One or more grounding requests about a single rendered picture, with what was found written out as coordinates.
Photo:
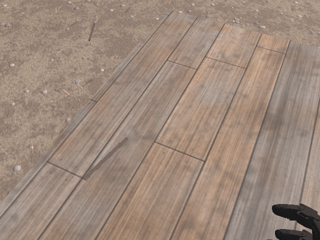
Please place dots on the right robot hand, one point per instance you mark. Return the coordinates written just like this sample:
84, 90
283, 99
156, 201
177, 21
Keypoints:
304, 215

